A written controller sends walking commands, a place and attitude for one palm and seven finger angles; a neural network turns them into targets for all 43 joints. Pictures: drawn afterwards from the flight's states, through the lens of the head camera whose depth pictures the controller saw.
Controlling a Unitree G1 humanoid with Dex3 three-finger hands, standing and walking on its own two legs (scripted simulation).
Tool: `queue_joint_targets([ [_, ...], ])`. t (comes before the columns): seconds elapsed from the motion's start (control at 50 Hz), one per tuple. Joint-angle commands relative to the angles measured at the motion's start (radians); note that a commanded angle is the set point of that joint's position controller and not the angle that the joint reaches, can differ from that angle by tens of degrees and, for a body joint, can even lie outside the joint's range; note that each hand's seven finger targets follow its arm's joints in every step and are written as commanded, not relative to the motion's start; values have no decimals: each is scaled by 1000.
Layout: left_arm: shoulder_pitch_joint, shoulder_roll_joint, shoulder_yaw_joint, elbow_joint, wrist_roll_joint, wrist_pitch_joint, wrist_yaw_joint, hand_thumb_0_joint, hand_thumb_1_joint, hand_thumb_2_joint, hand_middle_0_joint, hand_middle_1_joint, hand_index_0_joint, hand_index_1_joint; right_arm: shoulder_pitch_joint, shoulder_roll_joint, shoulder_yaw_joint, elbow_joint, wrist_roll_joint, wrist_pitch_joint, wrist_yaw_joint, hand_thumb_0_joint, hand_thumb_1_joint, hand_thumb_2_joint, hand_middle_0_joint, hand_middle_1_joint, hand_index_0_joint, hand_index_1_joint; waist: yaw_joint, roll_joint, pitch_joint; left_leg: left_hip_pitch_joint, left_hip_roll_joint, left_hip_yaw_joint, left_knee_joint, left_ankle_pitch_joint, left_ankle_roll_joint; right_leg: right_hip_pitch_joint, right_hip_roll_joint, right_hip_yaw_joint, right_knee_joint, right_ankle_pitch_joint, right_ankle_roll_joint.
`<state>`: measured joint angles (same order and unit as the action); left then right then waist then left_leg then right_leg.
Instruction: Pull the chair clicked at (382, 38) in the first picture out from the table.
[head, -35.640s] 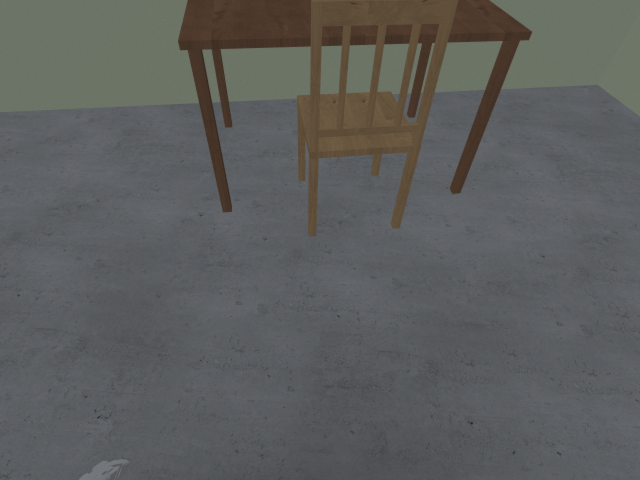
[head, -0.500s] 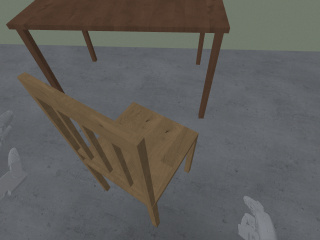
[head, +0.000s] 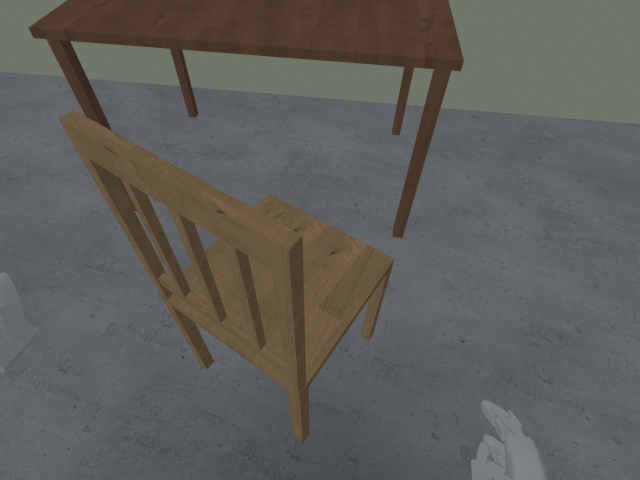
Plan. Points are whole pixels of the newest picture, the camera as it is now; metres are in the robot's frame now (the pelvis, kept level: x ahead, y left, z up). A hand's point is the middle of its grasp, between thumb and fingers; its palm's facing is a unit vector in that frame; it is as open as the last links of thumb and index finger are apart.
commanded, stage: step back with the hand held close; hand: left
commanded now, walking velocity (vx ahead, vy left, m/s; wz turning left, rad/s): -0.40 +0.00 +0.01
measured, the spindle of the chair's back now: (203, 271) +0.43 +0.24 -0.08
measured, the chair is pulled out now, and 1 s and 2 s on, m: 0.54 0.54 0.54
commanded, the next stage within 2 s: stop stepping back and stand still in 0.90 s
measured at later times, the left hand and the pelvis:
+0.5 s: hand (35, 345) +0.19 +0.25 +0.17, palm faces +0.43 -0.74 -0.52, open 7.4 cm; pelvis -0.01 -0.01 +0.00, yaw +0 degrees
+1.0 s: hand out of the picture +0.08 +0.21 +0.18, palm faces +0.40 -0.78 -0.48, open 7.4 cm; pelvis -0.12 -0.05 +0.01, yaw +1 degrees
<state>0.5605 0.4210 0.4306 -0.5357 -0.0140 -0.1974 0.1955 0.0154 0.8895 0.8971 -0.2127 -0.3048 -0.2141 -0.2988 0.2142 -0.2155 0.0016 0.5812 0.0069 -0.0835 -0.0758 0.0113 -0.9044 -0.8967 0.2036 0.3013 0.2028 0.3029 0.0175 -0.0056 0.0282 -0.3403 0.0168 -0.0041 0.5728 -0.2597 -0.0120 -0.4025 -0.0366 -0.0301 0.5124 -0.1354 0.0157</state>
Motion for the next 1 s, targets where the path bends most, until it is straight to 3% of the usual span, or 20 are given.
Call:
queue_joint_targets([
  [0.0,-42,167,126,-176,-5,-61,20,0,900,900,-200,-300,-200,-300,-93,-125,-56,-144,-5,-60,-12,0,-900,-900,200,300,200,300,1,58,-90,-251,87,-72,-188,-183,58,267,-39,106,-14,-51,-12],
  [0.12,-31,182,125,-179,-13,-58,25,0,900,900,-200,-300,-200,-300,-77,-118,-69,-116,-11,-42,4,0,-900,-900,200,300,200,300,-12,-88,-139,-69,5,-8,-23,-127,26,106,-144,182,-197,-157,-64],
  [0.2,0,203,149,-222,-13,-67,31,0,900,900,-200,-300,-200,-300,-96,-117,-66,-115,-12,-31,-1,0,-900,-900,200,300,200,300,-12,-17,-150,-57,43,-50,-115,-112,39,98,-101,117,-160,-202,-41],
  [0.28,13,201,183,-267,7,-92,24,0,900,900,-200,-300,-200,-300,-127,-119,-63,-133,-11,-55,-17,0,-900,-900,200,300,200,300,0,240,-170,-350,227,-201,-296,-63,113,369,40,10,233,11,8],
  [0.42,43,162,133,-249,-27,-119,-3,0,900,900,-200,-300,-200,-300,-81,-109,-68,-53,-30,-113,-4,0,-900,-900,200,300,200,300,-3,233,-189,62,241,-183,-132,540,107,118,24,23,77,-168,-19],
  [0.48,-17,170,115,-264,-18,-126,-6,0,900,900,-200,-300,-200,-300,-92,-110,-63,-33,-38,-115,4,0,-900,-900,200,300,200,300,-6,211,-236,155,212,-145,-52,665,76,166,8,42,-55,117,-21],
  [0.52,-30,187,118,-255,-26,-118,-7,0,900,900,-200,-300,-200,-300,-99,-102,-78,-55,-22,-101,0,0,-900,-900,200,300,200,300,-11,19,-279,111,105,-32,59,451,16,211,-84,120,-78,489,-47],
  [0.54,-11,213,138,-226,-29,-110,-5,0,900,900,-200,-300,-200,-300,-106,-93,-85,-61,-17,-93,-4,0,-900,-900,200,300,200,300,-13,-105,-281,39,21,14,147,196,-11,216,-196,229,-123,603,-97],
  [0.56,15,203,138,-189,-34,-97,-5,0,900,900,-200,-300,-200,-300,-119,-85,-91,-71,-16,-81,-1,0,-900,-900,200,300,200,300,-7,-180,-249,-70,-42,6,283,-163,-21,223,-305,314,-173,647,-157],
  [0.58,30,208,145,-173,-36,-84,-1,0,900,900,-200,-300,-200,-300,-141,-77,-91,-77,-15,-67,0,0,-900,-900,200,300,200,300,3,-177,-239,-132,-39,-54,422,-263,-13,228,-357,314,-185,599,-187],
  [0.62,57,195,161,-142,-18,-71,2,0,900,900,-200,-300,-200,-300,-172,-42,-66,-87,-27,-44,-7,0,-900,-900,200,300,200,300,-15,-130,-208,-161,-10,-61,439,-249,-25,221,-304,229,-154,557,-198],
  [0.68,106,176,162,-124,-15,-69,2,0,900,900,-200,-300,-200,-300,-179,-37,-38,-101,-27,-5,-20,0,-900,-900,200,300,200,300,-17,-139,-208,-102,-6,-1,157,-207,-21,260,-203,136,-95,608,-147],
  [0.74,66,185,133,-225,-29,-74,4,0,900,900,-200,-300,-200,-300,-162,-67,-44,-108,-24,14,-31,0,-900,-900,200,300,200,300,-37,-54,-207,56,-7,43,-249,108,-16,268,-124,75,2,509,-70],
  [0.78,14,203,124,-287,-27,-98,-1,0,900,900,-200,-300,-200,-300,-131,-97,-74,-112,-15,-3,-28,0,-900,-900,200,300,200,300,-21,125,-228,193,230,-149,-222,625,64,111,-19,29,140,86,3],
  [0.8,35,212,139,-288,-31,-99,-4,0,900,900,-200,-300,-200,-300,-102,-94,-87,-111,-10,-31,-16,0,-900,-900,200,300,200,300,-9,174,-256,264,307,-158,-175,794,101,12,2,52,221,-205,-4],
  [0.82,80,172,112,-259,-48,-104,-20,0,900,900,-200,-300,-200,-300,-70,-111,-103,-105,4,-60,-1,0,-900,-900,200,300,200,300,-5,149,-243,297,316,-109,-195,774,113,-28,25,58,313,-311,-17],
  [0.84,90,207,148,-271,-46,-109,-15,0,900,900,-200,-300,-200,-300,-106,-92,-91,-104,-17,-85,-2,0,-900,-900,200,300,200,300,0,297,-240,197,344,-152,-204,734,150,-44,20,69,424,-365,-8],
  [0.86,37,218,157,-314,-42,-112,-12,0,900,900,-200,-300,-200,-300,-114,-89,-78,-90,-34,-96,-4,0,-900,-900,200,300,200,300,-11,310,-201,112,343,-173,-208,712,166,-23,24,81,467,-373,-5],
  [0.92,-42,182,121,-308,-36,-114,-7,0,900,900,-200,-300,-200,-300,-96,-111,-88,-51,-24,-126,13,0,-900,-900,200,300,200,300,-18,269,-155,164,293,-104,-180,670,143,-23,36,54,363,-316,-3],
  [0.98,-13,168,117,-235,-47,-100,-10,0,900,900,-200,-300,-200,-300,-97,-117,-82,-45,-20,-138,23,0,-900,-900,200,300,200,300,-13,270,-128,76,288,-118,-209,388,121,76,36,32,191,-296,-2],
])
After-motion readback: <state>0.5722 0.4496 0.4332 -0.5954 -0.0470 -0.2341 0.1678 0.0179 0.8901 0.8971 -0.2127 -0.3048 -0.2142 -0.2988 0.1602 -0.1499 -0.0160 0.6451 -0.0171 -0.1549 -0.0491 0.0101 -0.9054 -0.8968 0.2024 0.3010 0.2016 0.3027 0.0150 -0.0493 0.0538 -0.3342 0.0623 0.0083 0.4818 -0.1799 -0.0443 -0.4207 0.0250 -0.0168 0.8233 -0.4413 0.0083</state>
